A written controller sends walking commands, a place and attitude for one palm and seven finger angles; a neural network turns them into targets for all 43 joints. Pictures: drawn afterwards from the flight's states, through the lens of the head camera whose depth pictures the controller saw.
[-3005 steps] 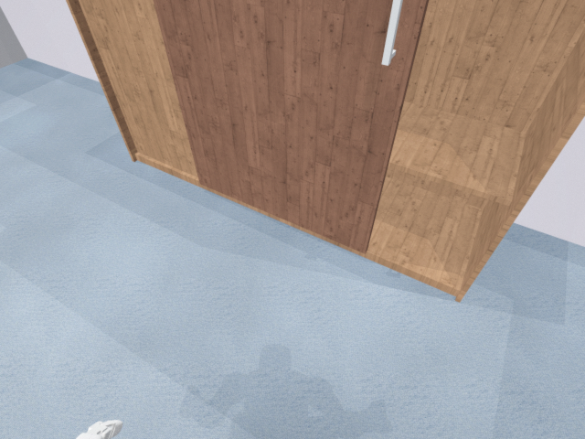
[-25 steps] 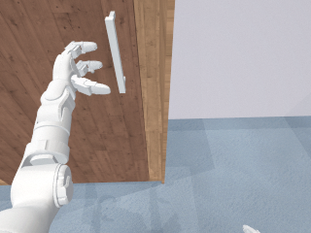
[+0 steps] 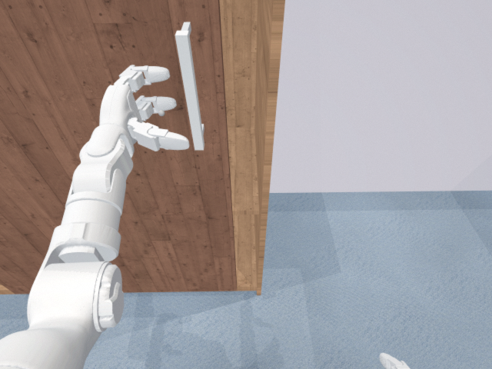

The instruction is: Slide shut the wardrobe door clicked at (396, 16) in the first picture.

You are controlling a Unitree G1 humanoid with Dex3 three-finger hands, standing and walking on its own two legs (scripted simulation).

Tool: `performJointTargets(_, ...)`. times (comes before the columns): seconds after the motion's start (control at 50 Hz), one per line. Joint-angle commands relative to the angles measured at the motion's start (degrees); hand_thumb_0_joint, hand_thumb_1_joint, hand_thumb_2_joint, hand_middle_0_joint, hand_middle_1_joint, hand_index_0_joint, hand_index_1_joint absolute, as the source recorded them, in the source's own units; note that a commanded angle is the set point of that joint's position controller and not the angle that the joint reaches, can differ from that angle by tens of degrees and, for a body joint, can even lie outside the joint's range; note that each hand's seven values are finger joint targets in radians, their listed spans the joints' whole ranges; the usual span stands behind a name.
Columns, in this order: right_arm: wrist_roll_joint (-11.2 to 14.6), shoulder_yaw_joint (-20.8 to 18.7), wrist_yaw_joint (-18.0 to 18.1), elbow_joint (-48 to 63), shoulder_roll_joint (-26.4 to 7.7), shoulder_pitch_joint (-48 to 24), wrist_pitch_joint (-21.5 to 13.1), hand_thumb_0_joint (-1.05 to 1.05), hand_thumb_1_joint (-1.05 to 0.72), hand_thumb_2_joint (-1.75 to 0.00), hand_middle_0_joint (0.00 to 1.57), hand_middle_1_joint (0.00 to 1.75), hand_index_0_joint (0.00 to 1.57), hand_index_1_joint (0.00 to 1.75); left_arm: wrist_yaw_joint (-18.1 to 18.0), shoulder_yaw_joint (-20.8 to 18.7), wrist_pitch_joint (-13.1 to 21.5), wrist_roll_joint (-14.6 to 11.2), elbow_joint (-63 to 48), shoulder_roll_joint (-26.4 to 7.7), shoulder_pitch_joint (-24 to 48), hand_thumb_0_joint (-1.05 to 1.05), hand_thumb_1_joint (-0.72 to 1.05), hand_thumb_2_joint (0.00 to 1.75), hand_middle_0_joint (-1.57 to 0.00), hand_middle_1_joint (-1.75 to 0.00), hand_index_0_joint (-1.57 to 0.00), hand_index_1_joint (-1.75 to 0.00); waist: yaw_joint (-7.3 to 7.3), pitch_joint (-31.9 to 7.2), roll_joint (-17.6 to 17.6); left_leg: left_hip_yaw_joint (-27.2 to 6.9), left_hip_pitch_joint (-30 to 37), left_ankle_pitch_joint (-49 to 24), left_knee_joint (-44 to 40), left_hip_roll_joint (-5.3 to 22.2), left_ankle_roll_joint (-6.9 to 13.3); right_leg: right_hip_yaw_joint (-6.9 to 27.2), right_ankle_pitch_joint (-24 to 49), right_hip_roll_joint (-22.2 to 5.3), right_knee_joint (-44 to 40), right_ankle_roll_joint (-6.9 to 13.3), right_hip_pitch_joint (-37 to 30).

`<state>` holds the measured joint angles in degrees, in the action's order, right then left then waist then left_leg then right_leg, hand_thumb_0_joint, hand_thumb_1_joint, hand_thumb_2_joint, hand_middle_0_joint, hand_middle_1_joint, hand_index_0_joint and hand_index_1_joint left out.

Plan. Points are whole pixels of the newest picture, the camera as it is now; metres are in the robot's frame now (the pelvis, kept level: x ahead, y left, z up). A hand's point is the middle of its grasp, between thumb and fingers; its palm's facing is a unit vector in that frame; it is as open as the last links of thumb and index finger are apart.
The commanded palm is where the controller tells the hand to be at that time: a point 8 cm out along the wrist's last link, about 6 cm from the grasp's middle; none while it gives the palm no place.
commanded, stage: feel for the door with the fingertips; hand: left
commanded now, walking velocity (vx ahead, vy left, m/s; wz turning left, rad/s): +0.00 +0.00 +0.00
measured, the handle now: (193, 92) +0.52 +0.10 +0.20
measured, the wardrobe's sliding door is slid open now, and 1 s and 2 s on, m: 0.08 0.08 0.08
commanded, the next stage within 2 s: slide the fingers in behind the handle in 0.54 s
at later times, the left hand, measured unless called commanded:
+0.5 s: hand (174, 104) +0.47 +0.13 +0.21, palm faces +0.02 -1.00 +0.01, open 14.0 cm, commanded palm +0.46 +0.18 +0.21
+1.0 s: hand (188, 107) +0.47 +0.10 +0.21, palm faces -0.01 -1.00 +0.02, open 14.0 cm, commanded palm +0.44 +0.16 +0.21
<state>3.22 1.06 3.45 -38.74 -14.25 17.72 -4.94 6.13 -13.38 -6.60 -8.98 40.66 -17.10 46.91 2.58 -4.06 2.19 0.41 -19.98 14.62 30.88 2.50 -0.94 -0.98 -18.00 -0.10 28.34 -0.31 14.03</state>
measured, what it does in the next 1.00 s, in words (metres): stands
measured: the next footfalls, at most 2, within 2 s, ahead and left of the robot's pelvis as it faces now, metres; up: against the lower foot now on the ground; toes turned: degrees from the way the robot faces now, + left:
none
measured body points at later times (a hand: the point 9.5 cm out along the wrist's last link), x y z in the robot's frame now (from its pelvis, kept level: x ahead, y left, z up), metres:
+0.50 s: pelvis +0.00 +0.00 +0.00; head +0.02 -0.01 +0.45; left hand +0.47 +0.18 +0.21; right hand +0.07 -0.26 -0.12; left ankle +0.01 +0.13 -0.73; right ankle -0.04 -0.12 -0.73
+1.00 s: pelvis +0.00 +0.00 +0.00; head +0.01 -0.02 +0.45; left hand +0.46 +0.16 +0.21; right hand +0.08 -0.26 -0.12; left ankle +0.01 +0.13 -0.73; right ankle -0.04 -0.12 -0.73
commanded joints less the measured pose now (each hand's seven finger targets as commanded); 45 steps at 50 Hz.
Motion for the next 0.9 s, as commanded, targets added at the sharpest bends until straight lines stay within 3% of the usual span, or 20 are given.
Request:
performJointTargets(0.0,-0.04,-2.22,0.32,6.70,-7.22,-2.22,-2.21,0.00,-0.90,-0.90,0.20,0.30,0.20,0.30,-1.10,-1.27,2.53,-1.02,-11.91,-9.37,29.50,0.00,-0.50,0.30,-0.30,-1.20,-0.30,-1.20,0.63,-15.55,-1.98,-0.18,14.17,-16.64,-1.29,-2.43,3.13,-1.65,20.90,2.37,-3.40,1.04,1.92)
performJointTargets(0.06,-0.21,-2.34,0.37,6.58,-7.14,-2.13,-2.24,0.00,-0.90,-0.90,0.20,0.30,0.20,0.30,-2.29,-1.91,3.01,-0.76,-12.58,-9.63,31.48,0.00,-0.50,0.30,-0.30,-1.20,-0.30,-1.20,0.79,-16.25,-4.49,-0.29,14.11,-16.35,-1.30,-2.33,3.23,-1.63,20.52,2.38,-3.21,0.92,1.64)
performJointTargets(0.08,-0.42,-2.18,0.34,6.63,-7.08,-2.31,-2.22,0.00,-0.90,-0.90,0.20,0.30,0.20,0.30,-2.65,-1.84,3.49,-0.49,-13.46,-9.81,31.30,0.00,-0.50,0.30,-0.30,-1.20,-0.30,-1.20,0.33,-16.47,-2.05,-0.14,14.40,-16.62,-1.35,-2.37,3.15,-1.46,20.42,2.30,-3.19,1.02,1.37)
performJointTargets(0.12,-0.44,-2.21,0.18,6.69,-6.78,-2.43,-2.28,0.00,-0.90,-0.90,0.20,0.30,0.20,0.30,-3.24,-1.63,4.12,-0.08,-14.30,-9.31,32.15,0.00,-0.50,0.30,-0.30,-1.20,-0.30,-1.20,0.44,-18.24,-1.48,0.00,15.29,-17.71,-1.07,-2.38,3.10,-1.29,21.68,2.20,-2.78,1.04,0.87)
performJointTargets(0.16,-0.56,-2.27,0.19,6.42,-6.79,-2.03,-2.17,0.00,-0.90,-0.90,0.20,0.30,0.20,0.30,-3.67,-2.48,4.51,0.42,-13.82,-10.59,32.38,0.00,-0.50,0.30,-0.30,-1.20,-0.30,-1.20,0.50,-18.57,-1.88,0.05,15.06,-17.60,-0.97,-2.36,3.11,-1.12,21.81,2.16,-2.79,0.94,0.67)
performJointTargets(0.2,-0.59,-2.03,0.47,5.75,-7.02,-1.62,-1.63,0.00,-0.90,-0.90,0.20,0.30,0.20,0.30,-3.89,-3.36,4.15,0.96,-9.78,-12.37,32.79,0.00,-0.50,0.30,-0.30,-1.20,-0.30,-1.20,0.85,-15.39,-3.54,0.08,12.51,-15.07,-1.40,-2.39,3.22,-1.05,19.97,2.14,-3.36,0.77,1.24)
performJointTargets(0.22,-0.56,-2.01,0.47,5.65,-6.91,-1.57,-1.62,0.00,-0.90,-0.90,0.20,0.30,0.20,0.30,-3.80,-1.65,4.22,1.12,-9.46,-10.70,35.24,0.00,-0.50,0.30,-0.30,-1.20,-0.30,-1.20,1.70,-14.65,-3.01,0.22,12.54,-14.38,-1.44,-2.44,3.23,-0.96,19.51,2.04,-3.49,0.68,1.98)
performJointTargets(0.3,-0.73,-2.24,0.71,5.09,-7.32,-0.42,-1.64,0.00,-0.90,-0.90,0.20,0.30,0.20,0.30,-3.59,-3.01,4.79,1.40,-6.27,-12.76,37.18,0.00,-0.50,0.30,-0.30,-1.20,-0.30,-1.20,1.76,-16.65,-2.84,0.15,12.82,-14.13,-1.23,-2.44,3.29,-0.78,19.22,1.90,-3.43,0.74,1.82)
performJointTargets(0.34,-0.62,-2.26,0.75,4.93,-7.20,0.09,-1.73,0.00,-0.90,-0.90,0.20,0.30,0.20,0.30,-2.94,-1.23,5.26,1.00,-4.52,-10.59,38.19,0.00,-0.50,0.30,-0.30,-1.20,-0.30,-1.20,2.32,-16.61,-2.59,0.15,12.74,-14.09,-1.09,-2.54,3.20,-0.78,19.46,1.93,-3.37,0.72,2.27)
performJointTargets(0.36,-0.79,-2.43,0.76,4.42,-7.36,0.85,-1.88,0.00,-0.90,-0.90,0.20,0.30,0.20,0.30,-2.80,-2.27,5.74,1.04,-3.35,-11.67,38.49,0.00,-0.50,0.30,-0.30,-1.20,-0.30,-1.20,2.33,-16.86,-3.44,0.03,12.77,-15.00,-0.93,-2.39,3.19,-0.92,20.31,2.01,-3.14,0.75,2.09)
performJointTargets(0.4,-0.78,-2.58,0.58,4.62,-7.44,1.17,-1.99,0.00,-0.90,-0.90,0.20,0.30,0.20,0.30,-2.50,-1.73,6.75,1.22,-4.36,-11.41,39.13,0.00,-0.50,0.30,-0.30,-1.20,-0.30,-1.20,2.21,-18.92,-0.64,0.17,14.06,-16.13,-0.62,-2.50,3.06,-0.76,21.19,1.95,-2.77,0.87,1.81)
performJointTargets(0.42,-0.80,-2.67,0.52,4.49,-7.37,1.48,-2.17,0.00,-0.90,-0.90,0.20,0.30,0.20,0.30,-2.41,-1.63,6.88,1.08,-3.16,-10.65,38.17,0.00,-0.50,0.30,-0.30,-1.20,-0.30,-1.20,2.18,-18.85,-1.84,0.20,13.90,-16.52,-0.35,-2.52,3.17,-0.85,21.66,2.05,-2.74,0.82,1.98)
performJointTargets(0.48,-0.86,-2.73,0.50,3.61,-7.74,2.75,-2.06,0.00,-0.90,-0.90,0.20,0.30,0.20,0.30,-2.21,-1.57,7.28,1.25,0.83,-11.17,39.34,0.00,-0.50,0.30,-0.30,-1.20,-0.30,-1.20,3.03,-15.74,-3.60,0.20,11.63,-14.12,-0.62,-2.49,3.21,-0.89,19.50,2.09,-3.32,0.66,3.01)
performJointTargets(0.5,-0.79,-2.76,0.45,3.52,-7.71,2.78,-2.17,0.00,-0.90,-0.90,0.20,0.30,0.20,0.30,-2.24,-1.29,7.60,1.51,0.85,-11.19,40.68,0.00,-0.50,0.30,-0.30,-1.20,-0.30,-1.20,3.10,-15.37,-2.13,0.23,11.53,-13.68,-0.78,-2.39,3.13,-0.84,19.00,2.08,-3.24,0.63,3.91)
performJointTargets(0.56,-0.95,-3.23,0.08,3.49,-7.73,3.60,-2.65,0.00,-0.90,-0.90,0.20,0.30,0.20,0.30,-2.61,-1.72,8.70,1.63,-1.17,-11.16,41.15,0.00,-0.50,0.30,-0.30,-1.20,-0.30,-1.20,2.73,-19.18,-1.08,0.10,13.79,-16.40,-0.20,-2.41,3.10,-0.85,20.81,2.26,-2.57,0.78,3.36)
performJointTargets(0.62,-0.94,-3.28,-0.18,2.94,-7.66,4.12,-2.94,0.00,-0.90,-0.90,0.20,0.30,0.20,0.30,-2.54,-0.08,9.01,1.41,-1.13,-9.15,42.40,0.00,-0.50,0.30,-0.30,-1.20,-0.30,-1.20,3.51,-18.11,-1.40,-0.26,14.38,-16.77,-0.02,-2.23,3.00,-1.23,20.55,2.53,-2.66,0.78,4.62)
performJointTargets(0.68,-0.89,-3.35,-0.31,3.19,-7.67,3.98,-3.24,0.00,-0.90,-0.90,0.20,0.30,0.20,0.30,-2.57,1.16,9.17,1.27,-1.96,-7.48,41.42,0.00,-0.50,0.30,-0.30,-1.20,-0.30,-1.20,3.31,-18.09,-0.43,-0.29,15.06,-16.18,-0.19,-2.21,2.92,-1.30,19.16,2.59,-2.93,0.94,5.06)
performJointTargets(0.76,-0.82,-3.37,-0.39,3.05,-7.74,3.68,-3.60,0.00,-0.90,-0.90,0.20,0.30,0.20,0.30,-2.70,-0.80,8.84,0.76,-2.50,-9.08,39.91,0.00,-0.50,0.30,-0.30,-1.20,-0.30,-1.20,2.63,-18.48,-2.44,-0.29,14.64,-16.41,-0.23,-2.23,3.05,-1.34,20.12,2.73,-2.77,0.88,4.16)
performJointTargets(0.86,-0.86,-3.08,-0.96,4.91,-7.17,1.94,-3.65,0.00,-0.90,-0.90,0.20,0.30,0.20,0.30,-3.59,-2.19,8.59,1.10,-6.99,-9.40,34.70,0.00,-0.50,0.30,-0.30,-1.20,-0.30,-1.20,0.39,-20.44,-0.92,0.31,14.96,-19.09,-0.53,-2.36,2.88,-1.51,23.01,2.65,-1.89,1.14,1.40)
performJointTargets(0.88,-0.86,-3.10,-1.00,5.12,-7.25,1.85,-3.44,0.00,-0.90,-0.90,0.20,0.30,0.20,0.30,-4.11,-3.82,8.53,1.39,-7.44,-11.30,33.22,0.00,-0.50,0.30,-0.30,-1.20,-0.30,-1.20,-0.32,-20.40,-1.13,0.37,14.25,-19.20,-0.56,-2.34,2.87,-1.46,22.96,2.58,-1.91,1.24,0.38)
